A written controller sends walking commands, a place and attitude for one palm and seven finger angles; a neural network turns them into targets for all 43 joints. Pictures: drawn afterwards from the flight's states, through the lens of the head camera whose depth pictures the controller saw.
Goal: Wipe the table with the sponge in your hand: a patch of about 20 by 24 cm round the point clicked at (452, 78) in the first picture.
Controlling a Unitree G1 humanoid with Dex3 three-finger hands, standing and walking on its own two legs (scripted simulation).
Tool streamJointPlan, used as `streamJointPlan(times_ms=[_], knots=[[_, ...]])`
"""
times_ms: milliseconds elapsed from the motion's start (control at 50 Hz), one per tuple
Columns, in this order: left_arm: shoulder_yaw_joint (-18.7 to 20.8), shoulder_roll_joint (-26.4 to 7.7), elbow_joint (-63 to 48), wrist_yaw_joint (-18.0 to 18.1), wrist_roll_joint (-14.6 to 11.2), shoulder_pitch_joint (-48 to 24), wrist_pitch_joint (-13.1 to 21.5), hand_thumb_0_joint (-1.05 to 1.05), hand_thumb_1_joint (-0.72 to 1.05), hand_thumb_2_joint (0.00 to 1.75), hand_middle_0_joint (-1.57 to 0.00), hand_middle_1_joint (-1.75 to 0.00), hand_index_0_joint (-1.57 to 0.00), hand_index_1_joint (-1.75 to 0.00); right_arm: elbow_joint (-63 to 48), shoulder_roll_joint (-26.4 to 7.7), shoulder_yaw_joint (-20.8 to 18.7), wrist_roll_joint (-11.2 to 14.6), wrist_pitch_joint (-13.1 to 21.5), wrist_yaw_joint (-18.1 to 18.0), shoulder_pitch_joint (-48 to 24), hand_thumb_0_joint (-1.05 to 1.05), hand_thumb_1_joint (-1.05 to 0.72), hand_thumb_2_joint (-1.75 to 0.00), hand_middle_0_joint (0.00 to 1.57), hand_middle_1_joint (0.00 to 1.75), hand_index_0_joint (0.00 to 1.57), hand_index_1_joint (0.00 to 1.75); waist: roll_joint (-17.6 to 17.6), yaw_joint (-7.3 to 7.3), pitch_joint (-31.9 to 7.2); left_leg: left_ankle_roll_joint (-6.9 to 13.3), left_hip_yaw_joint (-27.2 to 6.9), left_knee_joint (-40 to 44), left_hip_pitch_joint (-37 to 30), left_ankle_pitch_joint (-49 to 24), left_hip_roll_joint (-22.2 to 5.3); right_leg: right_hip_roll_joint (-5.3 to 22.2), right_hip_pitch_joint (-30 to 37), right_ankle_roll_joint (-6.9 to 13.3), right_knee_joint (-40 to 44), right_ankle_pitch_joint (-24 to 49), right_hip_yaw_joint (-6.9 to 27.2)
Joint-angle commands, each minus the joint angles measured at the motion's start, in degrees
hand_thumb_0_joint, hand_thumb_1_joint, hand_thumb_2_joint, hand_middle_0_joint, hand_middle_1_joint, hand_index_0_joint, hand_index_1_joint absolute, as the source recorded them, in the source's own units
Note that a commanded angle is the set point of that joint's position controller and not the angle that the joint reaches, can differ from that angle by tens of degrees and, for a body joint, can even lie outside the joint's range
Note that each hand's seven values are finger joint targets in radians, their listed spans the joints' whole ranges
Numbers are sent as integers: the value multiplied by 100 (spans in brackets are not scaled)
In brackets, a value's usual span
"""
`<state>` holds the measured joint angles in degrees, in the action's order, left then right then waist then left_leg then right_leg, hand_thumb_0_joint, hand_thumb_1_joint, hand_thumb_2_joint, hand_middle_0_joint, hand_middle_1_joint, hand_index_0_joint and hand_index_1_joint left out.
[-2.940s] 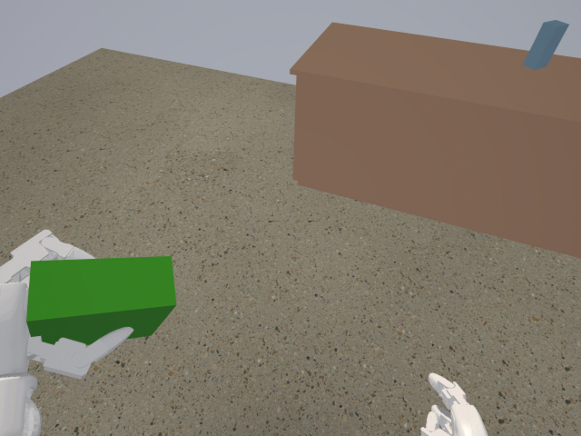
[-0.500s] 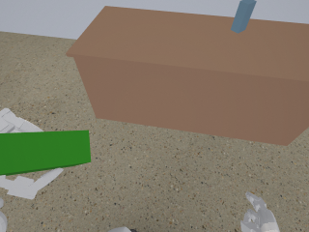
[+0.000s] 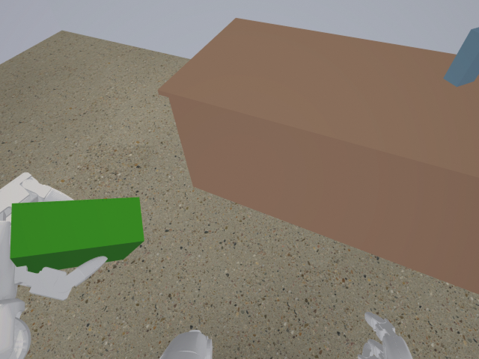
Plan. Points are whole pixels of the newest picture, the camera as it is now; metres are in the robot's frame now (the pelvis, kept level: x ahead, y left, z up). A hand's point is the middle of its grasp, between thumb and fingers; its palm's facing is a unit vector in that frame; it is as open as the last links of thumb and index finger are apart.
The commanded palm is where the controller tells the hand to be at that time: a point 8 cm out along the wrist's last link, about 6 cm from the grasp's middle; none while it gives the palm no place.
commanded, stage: walk to a spot facing it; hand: left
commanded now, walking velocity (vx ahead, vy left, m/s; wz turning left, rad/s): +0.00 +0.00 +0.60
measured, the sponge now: (97, 235) +0.23 +0.19 +0.16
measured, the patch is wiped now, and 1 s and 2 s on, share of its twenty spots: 0.00 0.00 0.00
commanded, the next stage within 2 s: none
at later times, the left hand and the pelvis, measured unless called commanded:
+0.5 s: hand (47, 273) +0.18 +0.22 +0.17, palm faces +0.62 -0.63 -0.47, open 9.7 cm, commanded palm +0.12 +0.25 +0.18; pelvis +0.04 -0.06 -0.01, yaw +15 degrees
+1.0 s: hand out of the picture +0.04 +0.20 +0.18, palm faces +0.76 -0.49 -0.43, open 9.7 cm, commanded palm -0.02 +0.22 +0.18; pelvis +0.00 -0.10 +0.00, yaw +33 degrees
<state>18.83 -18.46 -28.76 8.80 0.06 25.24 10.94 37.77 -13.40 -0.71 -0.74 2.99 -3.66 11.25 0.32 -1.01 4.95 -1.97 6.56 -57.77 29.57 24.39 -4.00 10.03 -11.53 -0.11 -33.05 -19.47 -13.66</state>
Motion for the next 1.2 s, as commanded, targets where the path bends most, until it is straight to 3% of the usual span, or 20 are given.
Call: streamJointPlan(times_ms=[0,80,120,140,240,360,380,400,420,520,660,720,760,780,880,1020,1060,1080,1100,1180], knots=[[1042,-1333,-1598,301,-168,21,336,0,10,130,-120,-160,-120,-160,-1379,-142,-159,12,249,-60,-552,0,-90,-90,20,30,20,30,1164,-140,-1041,4,645,1651,-363,-279,179,1076,879,518,496,4440,440],[1131,-1408,-1940,409,-299,87,372,0,10,130,-120,-160,-120,-160,-1521,-244,-292,83,165,-110,-191,0,-90,-90,20,30,20,30,160,325,-1872,226,488,3254,-2548,-1934,342,702,-18,-59,-2037,4022,119],[1134,-1451,-2234,332,-357,-192,550,0,10,130,-120,-160,-120,-160,-1538,-569,-365,113,271,32,-199,0,-90,-90,20,30,20,30,-1917,180,-1926,1710,-3288,3315,-3503,-6437,-2130,-619,-2213,-423,-4161,-2205,767],[1221,-1575,-1471,173,-258,92,502,0,10,130,-120,-160,-120,-160,-1413,-627,-407,114,362,83,-213,0,-90,-90,20,30,20,30,-1415,195,-1487,1805,-3489,3353,-3271,-5985,-2232,-429,-2715,-437,-4222,-1936,1269],[1255,-1445,-2329,60,-381,504,431,0,10,130,-120,-160,-120,-160,-1371,-550,-392,209,460,192,-371,0,-90,-90,20,30,20,30,-1891,53,-1369,1123,-1463,3567,-1424,-3101,-1043,-549,-1124,-483,-1996,-514,939],[961,-1110,-1657,43,-408,140,157,0,10,130,-120,-160,-120,-160,-1342,-430,-205,228,616,61,-344,0,-90,-90,20,30,20,30,-1121,7,-1264,671,-1364,2855,-824,-1765,-710,-936,231,-525,449,187,661],[960,-1222,-1469,52,-329,-164,95,0,10,130,-120,-160,-120,-160,-1306,-352,-171,237,593,31,-333,0,-90,-90,20,30,20,30,-224,7,-1204,414,-999,2087,-585,-934,-314,-347,322,-313,1209,666,1209],[1075,-1576,-1232,125,-270,-417,-15,0,10,130,-120,-160,-120,-160,-1332,-191,-129,197,540,-7,-371,0,-90,-90,20,30,20,30,1571,71,-1053,14,-361,473,308,509,497,1164,316,336,1705,1179,3231],[987,-1503,-1037,173,-378,-631,-107,0,10,130,-120,-160,-120,-160,-1220,-474,-250,135,604,-52,-272,0,-90,-90,20,30,20,30,1929,0,-970,-2,-814,-942,232,650,481,1674,-248,639,1972,1041,3676],[637,-1278,-836,100,-200,-836,50,0,10,130,-120,-160,-120,-160,-1044,-292,-44,42,417,-198,-765,0,-90,-90,20,30,20,30,1073,74,-757,-185,-513,-1023,25,89,181,928,36,498,1394,2552,1178],[987,-1369,-1711,301,-235,43,174,0,10,130,-120,-160,-120,-160,-1432,-248,-125,-57,278,-193,-525,0,-90,-90,20,30,20,30,898,-129,-1487,18,-59,1949,-695,391,159,1199,922,711,770,3292,1067],[976,-1345,-1920,314,-325,-4,217,0,10,130,-120,-160,-120,-160,-1481,-335,-194,-34,159,-163,-222,0,-90,-90,20,30,20,30,103,216,-1748,127,-68,3501,-1924,-1364,247,770,392,133,-672,3011,694],[877,-1395,-2212,220,-383,-88,404,0,10,130,-120,-160,-120,-160,-1535,-632,-288,10,324,-63,-210,0,-90,-90,20,30,20,30,-2214,123,-1380,1201,-2881,3675,-2905,-5920,-1835,-529,-2040,-464,-2591,-1394,619],[1018,-1472,-1731,121,-226,195,424,0,10,130,-120,-160,-120,-160,-1343,-525,-244,-25,403,2,-100,0,-90,-90,20,30,20,30,-2154,164,-1128,1467,-3303,3607,-2828,-6277,-1984,-478,-2646,-446,-3098,-1809,1092],[722,-1106,-1881,-6,-282,267,377,0,10,130,-120,-160,-120,-160,-1206,-615,-346,155,585,210,-204,0,-90,-90,20,30,20,30,-1627,137,-1061,1031,-1784,3582,-1860,-3712,-868,-758,-1548,-502,-2076,-392,909],[645,-1012,-1117,-8,-265,-352,141,0,10,130,-120,-160,-120,-160,-1128,-475,-144,113,518,59,-469,0,-90,-90,20,30,20,30,-1248,-12,-759,1018,-2237,3790,-413,629,-680,-1123,334,-364,99,-707,619],[572,-1144,-1019,-7,-142,-631,62,0,10,130,-120,-160,-120,-160,-1167,-221,-42,148,447,47,-549,0,-90,-90,20,30,20,30,342,-119,-699,513,-1276,1704,1060,1186,123,174,1342,219,1723,-1381,2010],[826,-1603,-921,33,-180,-796,17,0,10,130,-120,-160,-120,-160,-1157,-238,-92,108,456,8,-606,0,-90,-90,20,30,20,30,1857,-124,-492,151,-618,-537,1605,991,602,1772,853,879,2471,-2004,4304],[812,-1634,-1257,101,-247,-1264,67,0,10,130,-120,-160,-120,-160,-1138,-516,-200,-14,530,23,-724,0,-90,-90,20,30,20,30,1591,-34,-450,56,-1058,-1557,1402,327,339,2068,175,967,2671,-2091,4513],[684,-1398,-1056,-11,-187,-619,146,0,10,130,-120,-160,-120,-160,-1036,-384,-105,7,292,-24,-732,0,-90,-90,20,30,20,30,658,43,-274,-137,-622,-1773,794,-632,5,1080,-336,528,2314,-666,1728]])
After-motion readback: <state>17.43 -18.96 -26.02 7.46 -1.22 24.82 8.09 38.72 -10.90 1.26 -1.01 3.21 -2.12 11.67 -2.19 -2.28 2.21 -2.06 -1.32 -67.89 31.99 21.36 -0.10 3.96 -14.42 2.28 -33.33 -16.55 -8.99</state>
